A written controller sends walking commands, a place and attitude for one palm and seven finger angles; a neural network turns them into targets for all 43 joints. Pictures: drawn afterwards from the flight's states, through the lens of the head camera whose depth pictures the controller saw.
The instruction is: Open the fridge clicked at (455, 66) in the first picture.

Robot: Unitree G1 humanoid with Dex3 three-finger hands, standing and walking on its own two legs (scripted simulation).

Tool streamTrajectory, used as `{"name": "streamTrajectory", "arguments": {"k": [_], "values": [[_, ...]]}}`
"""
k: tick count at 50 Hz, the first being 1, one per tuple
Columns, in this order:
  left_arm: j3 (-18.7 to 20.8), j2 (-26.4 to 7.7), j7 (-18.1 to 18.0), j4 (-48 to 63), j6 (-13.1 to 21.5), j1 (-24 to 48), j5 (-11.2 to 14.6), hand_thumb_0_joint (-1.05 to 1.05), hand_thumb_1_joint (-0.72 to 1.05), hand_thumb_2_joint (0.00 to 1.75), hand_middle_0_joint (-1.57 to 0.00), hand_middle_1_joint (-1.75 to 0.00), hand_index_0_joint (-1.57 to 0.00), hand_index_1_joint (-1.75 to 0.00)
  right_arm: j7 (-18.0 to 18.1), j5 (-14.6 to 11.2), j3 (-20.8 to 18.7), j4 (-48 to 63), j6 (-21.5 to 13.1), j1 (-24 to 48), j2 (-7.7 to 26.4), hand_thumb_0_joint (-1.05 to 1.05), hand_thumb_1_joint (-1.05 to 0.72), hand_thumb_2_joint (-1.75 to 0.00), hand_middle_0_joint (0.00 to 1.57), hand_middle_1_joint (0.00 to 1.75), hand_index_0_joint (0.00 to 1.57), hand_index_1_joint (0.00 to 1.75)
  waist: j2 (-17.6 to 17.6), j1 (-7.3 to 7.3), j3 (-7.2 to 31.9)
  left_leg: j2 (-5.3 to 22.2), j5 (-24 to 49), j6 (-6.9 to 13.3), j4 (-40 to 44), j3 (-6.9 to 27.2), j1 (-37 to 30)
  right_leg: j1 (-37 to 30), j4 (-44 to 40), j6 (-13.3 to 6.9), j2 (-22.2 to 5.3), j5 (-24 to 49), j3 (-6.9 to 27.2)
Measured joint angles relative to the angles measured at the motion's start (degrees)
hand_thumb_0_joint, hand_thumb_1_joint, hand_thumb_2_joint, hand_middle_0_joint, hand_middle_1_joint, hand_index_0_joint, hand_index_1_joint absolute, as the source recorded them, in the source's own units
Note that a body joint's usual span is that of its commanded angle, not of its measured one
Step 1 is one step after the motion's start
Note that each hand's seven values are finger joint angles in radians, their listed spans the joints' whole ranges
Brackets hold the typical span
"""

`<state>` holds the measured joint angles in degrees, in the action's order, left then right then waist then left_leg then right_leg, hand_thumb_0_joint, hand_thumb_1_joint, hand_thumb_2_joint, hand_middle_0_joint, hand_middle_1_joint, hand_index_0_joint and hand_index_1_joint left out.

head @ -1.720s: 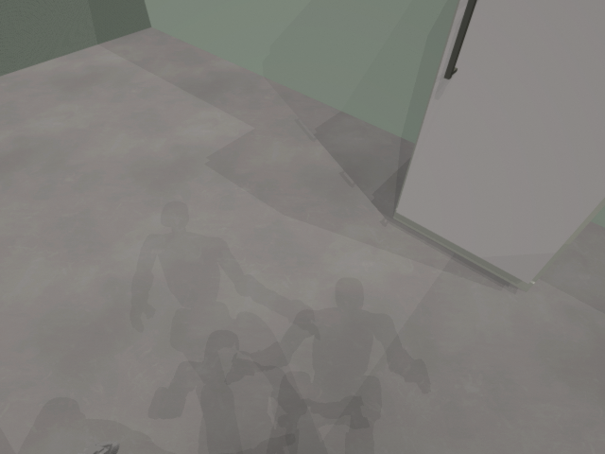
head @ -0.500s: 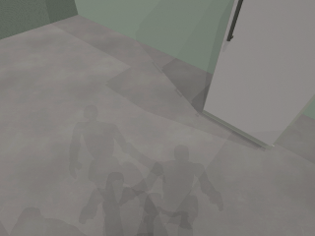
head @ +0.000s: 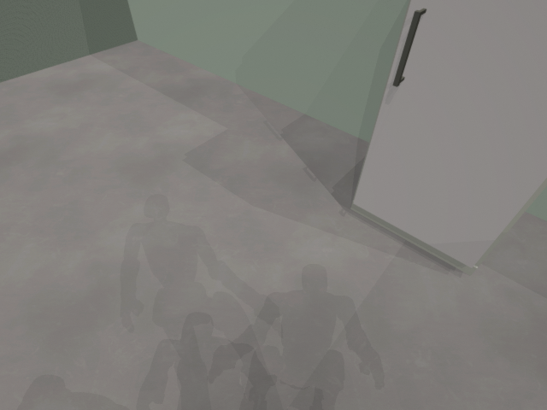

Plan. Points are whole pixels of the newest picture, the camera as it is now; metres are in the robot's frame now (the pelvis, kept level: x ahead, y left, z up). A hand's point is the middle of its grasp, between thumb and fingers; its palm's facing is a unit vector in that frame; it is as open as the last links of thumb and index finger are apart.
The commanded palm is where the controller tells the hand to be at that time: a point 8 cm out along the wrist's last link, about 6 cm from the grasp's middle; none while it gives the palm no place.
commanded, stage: walk to a spot facing it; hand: left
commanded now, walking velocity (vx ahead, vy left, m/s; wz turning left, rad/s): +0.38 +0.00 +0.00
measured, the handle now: (409, 49) +1.14 -0.35 +0.08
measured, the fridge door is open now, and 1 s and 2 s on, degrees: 0 0 0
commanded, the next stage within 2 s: turn to face it in 0.78 s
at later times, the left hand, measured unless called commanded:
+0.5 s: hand (200, 341) +0.29 +0.16 -0.19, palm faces -0.03 -0.98 -0.21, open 7.3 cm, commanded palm none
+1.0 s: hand (192, 319) +0.33 +0.19 -0.19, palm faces +0.12 -0.98 -0.15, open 7.3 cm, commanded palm none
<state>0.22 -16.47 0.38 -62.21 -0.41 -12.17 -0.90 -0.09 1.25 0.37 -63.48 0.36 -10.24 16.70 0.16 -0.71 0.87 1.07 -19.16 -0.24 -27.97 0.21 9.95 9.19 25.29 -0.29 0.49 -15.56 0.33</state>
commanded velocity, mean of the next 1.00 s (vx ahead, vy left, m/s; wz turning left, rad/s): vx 0.30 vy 0.00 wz -0.03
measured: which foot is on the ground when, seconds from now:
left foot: down 0.00-0.46, up 0.48-0.84, down 0.86-1.00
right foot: down 0.00-0.12, up 0.14-0.44, down 0.46-0.86, up 0.88-1.00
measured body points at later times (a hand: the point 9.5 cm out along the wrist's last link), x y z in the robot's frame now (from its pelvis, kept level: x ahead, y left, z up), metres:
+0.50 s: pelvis +0.17 -0.02 -0.03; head +0.21 -0.03 +0.42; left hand +0.29 +0.22 -0.17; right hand -0.01 -0.21 -0.16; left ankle -0.01 +0.12 -0.70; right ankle +0.26 -0.13 -0.74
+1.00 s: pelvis +0.37 +0.02 -0.01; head +0.39 +0.05 +0.44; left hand +0.33 +0.25 -0.18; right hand +0.47 -0.20 -0.14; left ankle +0.40 +0.10 -0.74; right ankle +0.32 -0.12 -0.66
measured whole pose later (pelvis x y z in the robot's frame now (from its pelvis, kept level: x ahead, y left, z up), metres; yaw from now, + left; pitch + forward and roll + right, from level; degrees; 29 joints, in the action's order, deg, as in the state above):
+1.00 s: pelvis +0.37 +0.02 -0.01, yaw +1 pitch -1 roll -1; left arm 3.4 -10.5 -0.1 -63.9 0.8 -19.3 -1.1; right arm 1.1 1.1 -2.1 -57.2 -4.3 -9.7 7.7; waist -2.8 -2.3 -3.1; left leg 3.6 -14.4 2.7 -31.6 -11.2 15.9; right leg 23.4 65.5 0.6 -4.7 -23.2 -4.1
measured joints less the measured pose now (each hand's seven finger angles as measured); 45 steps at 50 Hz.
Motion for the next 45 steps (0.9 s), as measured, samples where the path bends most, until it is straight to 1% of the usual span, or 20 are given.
{"name": "streamTrajectory", "arguments": {"k": [4,6,8,10,13,15,18,21,23,24,25,27,29,31,34,36,40,43,44,45], "values": [[0.56,2.64,0.34,-0.14,0.36,-4.52,0.09,0.01,0.91,0.90,-0.20,-0.30,-0.20,-0.30,-0.12,-0.07,-0.32,-0.02,-0.54,-4.43,-2.29,0.00,-0.91,-0.90,0.20,0.30,0.20,0.30,0.06,0.16,0.51,1.16,-1.32,0.51,-4.12,-1.07,0.83,-0.22,2.65,0.35,0.15,-3.14,-0.57],[0.94,3.53,0.44,-0.77,0.22,-6.74,0.09,0.01,0.91,0.90,-0.20,-0.30,-0.20,-0.30,-0.11,-0.11,-0.49,-0.29,-1.21,-6.33,-3.86,0.00,-0.91,-0.90,0.20,0.30,0.20,0.30,-1.41,0.06,0.40,0.30,-2.77,0.50,-4.46,-2.27,-0.26,0.19,5.45,0.22,-0.82,-5.59,0.38],[1.08,4.52,0.40,-1.76,-0.32,-8.20,-0.02,0.01,0.91,0.90,-0.20,-0.30,-0.20,-0.30,0.22,0.12,-0.75,-0.23,-2.63,-8.30,-5.31,0.00,-0.91,-0.90,0.20,0.30,0.20,0.30,-2.05,0.44,0.02,-0.13,-4.38,1.07,-3.86,-3.56,-1.74,3.77,15.62,-0.48,-1.24,-9.06,-0.18],[1.22,5.23,0.49,-2.38,-0.52,-8.15,-0.17,0.01,0.91,0.90,-0.20,-0.30,-0.20,-0.30,0.95,0.09,-0.77,-0.28,-3.90,-10.81,-6.89,0.00,-0.91,-0.90,0.20,0.30,0.20,0.30,-2.14,1.40,-0.97,-0.22,-4.05,1.27,-1.30,-3.99,-4.04,8.70,27.04,-0.83,-1.39,-10.67,-1.54],[1.76,5.77,0.97,-1.69,-0.35,-6.02,-0.20,0.01,0.91,0.90,-0.20,-0.30,-0.20,-0.30,1.56,0.09,-0.62,-1.59,-4.58,-14.83,-9.10,0.00,-0.91,-0.90,0.21,0.30,0.20,0.30,-1.98,2.22,-2.54,-0.19,-2.77,1.27,3.96,-3.86,-7.85,15.27,33.94,-0.47,-2.73,-8.71,-3.80],[2.02,6.14,1.32,-0.47,-0.21,-3.82,-0.17,0.01,0.91,0.90,-0.20,-0.30,-0.20,-0.30,1.80,0.08,-0.68,-3.00,-4.60,-17.12,-10.13,0.00,-0.91,-0.90,0.21,0.30,0.21,0.30,-1.53,2.42,-3.55,0.00,-2.13,0.91,7.27,-3.92,-10.36,18.61,32.34,-0.20,-3.91,-6.15,-4.93],[2.61,5.87,1.30,1.38,0.06,-0.01,-0.09,0.02,0.93,0.90,-0.20,-0.30,-0.20,-0.30,1.96,0.17,-0.86,-4.97,-4.38,-19.59,-11.03,0.00,-0.91,-0.90,0.21,0.30,0.21,0.30,-0.71,2.95,-5.23,0.53,-2.38,0.06,10.50,-4.24,-13.83,20.70,22.81,-0.48,-4.91,-2.20,-6.42],[2.96,5.48,1.38,3.30,1.07,3.40,0.04,0.02,0.93,0.90,-0.20,-0.30,-0.20,-0.30,1.84,0.02,-1.17,-6.71,-3.99,-21.12,-11.13,0.00,-0.91,-0.90,0.21,0.30,0.21,0.30,0.35,3.40,-6.68,1.71,-5.22,-1.19,9.64,-4.63,-16.39,19.42,14.09,-1.84,-4.03,0.94,-7.65],[3.13,4.93,1.28,4.66,2.76,4.59,-0.23,0.01,0.93,0.90,-0.20,-0.30,-0.20,-0.30,1.54,-0.34,-1.46,-7.65,-3.57,-22.12,-11.26,0.00,-0.91,-0.90,0.21,0.30,0.21,0.30,0.34,3.09,-6.93,2.64,-9.51,-1.30,1.11,-4.75,-14.79,16.18,9.49,-3.01,-3.43,4.51,-8.36],[3.36,4.79,0.95,5.14,3.78,5.07,-0.36,0.01,0.93,0.90,-0.20,-0.30,-0.20,-0.30,1.33,-0.67,-1.58,-7.88,-3.16,-21.82,-11.26,0.00,-0.91,-0.90,0.21,0.30,0.21,0.30,0.24,2.86,-7.08,3.12,-10.88,-0.60,-8.90,-4.30,-11.08,16.34,11.31,-3.04,-3.55,5.90,-8.74],[3.51,4.90,0.58,5.39,4.44,5.42,-0.15,0.01,0.93,0.90,-0.20,-0.30,-0.20,-0.30,1.18,-0.95,-1.75,-7.75,-2.63,-20.88,-11.02,0.00,-0.91,-0.90,0.21,0.30,0.21,0.30,0.42,2.87,-7.38,3.31,-10.83,0.36,-20.16,-3.03,-6.53,16.10,13.43,-3.09,-3.49,4.50,-9.32],[3.41,5.33,-0.01,5.33,4.71,5.23,0.12,0.01,0.92,0.90,-0.20,-0.30,-0.20,-0.30,0.88,-0.93,-2.44,-6.80,-1.80,-17.97,-10.15,0.00,-0.91,-0.90,0.21,0.30,0.21,0.30,0.78,2.84,-7.18,3.63,-7.71,1.68,-36.97,-1.89,2.45,13.94,13.69,-3.12,-3.01,1.44,-10.25],[3.12,6.00,-0.61,4.48,4.45,4.16,-0.05,0.00,0.92,0.90,-0.20,-0.30,-0.20,-0.30,0.74,-0.40,-3.07,-4.73,-1.39,-14.36,-9.05,0.01,-0.91,-0.90,0.21,0.30,0.21,0.30,0.87,3.00,-6.20,4.54,-3.72,1.85,-43.23,-2.32,10.08,11.18,10.96,-2.67,-2.52,0.98,-10.85],[2.91,6.88,-1.09,3.11,4.18,2.53,-0.33,0.00,0.92,0.90,-0.20,-0.30,-0.20,-0.30,0.66,-0.03,-3.58,-2.09,-1.43,-10.90,-8.10,0.01,-0.91,-0.90,0.20,0.30,0.20,0.30,0.87,3.31,-4.75,5.68,-1.49,1.32,-42.22,-3.11,15.72,8.43,7.71,-2.44,-2.10,1.29,-11.31],[3.33,6.64,-1.58,1.51,3.92,-0.12,-0.48,0.00,0.95,0.90,-0.20,-0.30,-0.20,-0.30,0.28,0.11,-4.14,1.75,-1.50,-6.58,-7.42,0.00,-0.92,-0.90,0.20,0.30,0.20,0.30,0.66,3.08,-2.52,7.09,1.45,0.23,-34.09,-4.40,20.20,4.62,3.49,-2.11,-1.68,1.23,-11.89],[3.09,6.38,-1.21,0.68,3.88,-1.72,-0.63,0.00,0.95,0.90,-0.20,-0.30,-0.20,-0.30,-0.22,0.08,-4.31,3.70,-1.68,-4.12,-7.25,0.00,-0.92,-0.90,0.20,0.29,0.20,0.30,0.38,2.49,-1.63,7.48,3.42,-0.17,-26.85,-5.21,20.72,2.24,1.57,-1.61,-1.62,0.74,-12.23],[2.75,6.16,-0.68,-0.20,3.95,-4.78,-0.75,0.00,0.94,0.90,-0.20,-0.30,-0.20,-0.30,-1.14,-0.02,-4.19,6.02,-2.17,-0.35,-7.05,0.00,-0.92,-0.90,0.20,0.29,0.20,0.30,-0.33,0.41,-1.28,6.89,5.12,0.02,-15.37,-6.35,18.30,-1.92,0.59,-0.04,-2.01,-1.93,-12.97],[2.78,6.23,-0.55,-0.73,3.57,-7.56,-0.57,0.00,0.93,0.90,-0.20,-0.30,-0.20,-0.30,-1.35,0.09,-3.83,7.18,-3.13,0.96,-6.72,0.00,-0.92,-0.90,0.20,0.29,0.20,0.30,-0.81,-0.72,-1.50,5.42,6.52,0.66,-7.13,-7.88,13.02,-3.73,4.14,1.71,-3.31,-6.33,-13.25],[2.88,6.14,-0.48,-1.03,3.18,-8.13,-0.35,0.00,0.92,0.90,-0.20,-0.30,-0.20,-0.30,-1.16,0.34,-3.76,7.31,-3.70,1.47,-6.88,0.00,-0.92,-0.90,0.20,0.29,0.20,0.30,-1.56,-0.78,-1.88,4.62,7.06,1.58,-7.83,-8.41,12.69,-2.45,8.72,1.47,-4.65,-8.30,-12.63],[2.89,6.05,-0.43,-1.31,2.58,-8.26,-0.22,0.00,0.92,0.90,-0.20,-0.30,-0.20,-0.30,-0.92,0.42,-3.54,7.52,-4.10,1.81,-7.10,0.00,-0.91,-0.90,0.20,0.30,0.20,0.30,-2.12,-0.91,-2.48,4.03,5.96,2.50,-9.35,-8.92,12.48,0.06,15.83,1.10,-5.28,-10.95,-10.70]]}}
